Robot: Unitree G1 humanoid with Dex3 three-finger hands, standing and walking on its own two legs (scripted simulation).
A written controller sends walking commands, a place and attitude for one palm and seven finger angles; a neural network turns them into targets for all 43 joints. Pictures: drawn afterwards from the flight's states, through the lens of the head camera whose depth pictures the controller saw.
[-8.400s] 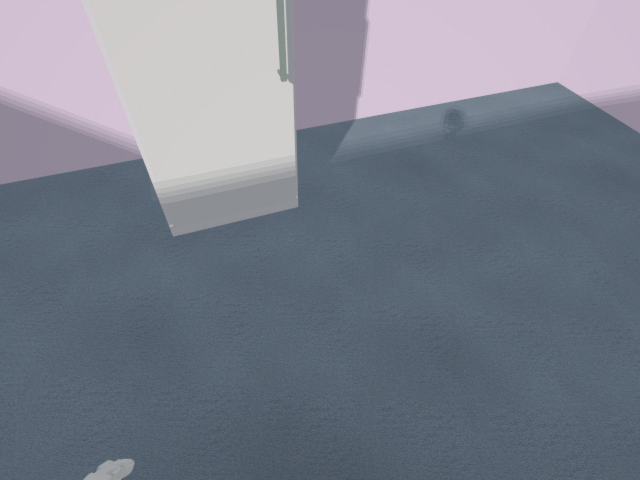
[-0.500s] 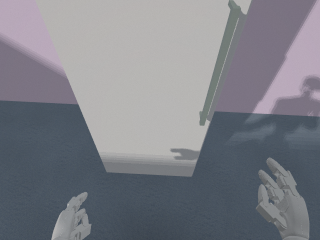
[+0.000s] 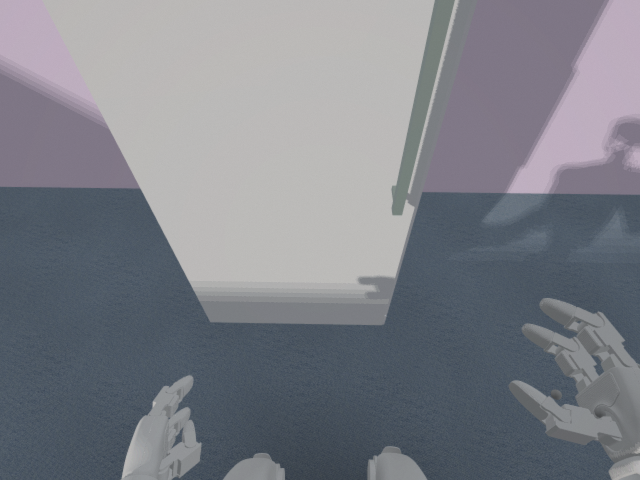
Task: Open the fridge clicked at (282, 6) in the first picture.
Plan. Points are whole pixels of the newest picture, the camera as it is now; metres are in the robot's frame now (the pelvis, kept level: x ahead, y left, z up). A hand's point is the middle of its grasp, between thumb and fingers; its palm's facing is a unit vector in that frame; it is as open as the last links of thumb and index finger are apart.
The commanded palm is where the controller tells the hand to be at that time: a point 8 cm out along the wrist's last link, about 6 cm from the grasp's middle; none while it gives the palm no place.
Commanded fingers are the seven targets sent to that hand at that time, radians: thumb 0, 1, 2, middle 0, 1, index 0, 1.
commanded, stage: raise the hand to about handle height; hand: right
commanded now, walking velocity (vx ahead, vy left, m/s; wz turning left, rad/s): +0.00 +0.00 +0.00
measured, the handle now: (416, 105) +0.58 -0.10 +0.16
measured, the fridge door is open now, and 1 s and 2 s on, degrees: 0 0 0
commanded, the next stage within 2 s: move the hooked fingers beside the handle in 1.36 s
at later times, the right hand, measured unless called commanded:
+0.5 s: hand (609, 354) +0.25 -0.26 +0.10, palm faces +0.00 +1.00 -0.05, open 13.4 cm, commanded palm +0.23 -0.32 +0.11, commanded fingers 0.00 0.50 -0.30 0.30 1.20 0.30 1.20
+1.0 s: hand (632, 304) +0.29 -0.28 +0.14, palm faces -0.01 +1.00 -0.02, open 14.0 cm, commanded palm +0.25 -0.32 +0.14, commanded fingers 0.00 0.50 -0.30 0.30 1.20 0.30 1.20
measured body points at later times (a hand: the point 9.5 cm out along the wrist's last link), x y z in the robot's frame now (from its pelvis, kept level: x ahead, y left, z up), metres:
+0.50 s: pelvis +0.01 -0.02 +0.03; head +0.03 -0.03 +0.47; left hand +0.19 +0.22 -0.03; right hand +0.24 -0.32 +0.11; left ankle +0.02 +0.12 -0.67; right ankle +0.06 -0.12 -0.67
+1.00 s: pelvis +0.01 +0.00 +0.04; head +0.03 +0.00 +0.49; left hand +0.17 +0.25 -0.03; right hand +0.28 -0.33 +0.14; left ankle +0.02 +0.12 -0.67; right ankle +0.06 -0.12 -0.67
